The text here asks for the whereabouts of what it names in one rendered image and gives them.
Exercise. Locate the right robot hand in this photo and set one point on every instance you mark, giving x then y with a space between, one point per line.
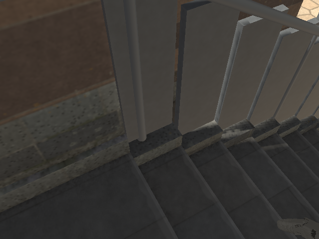
306 227

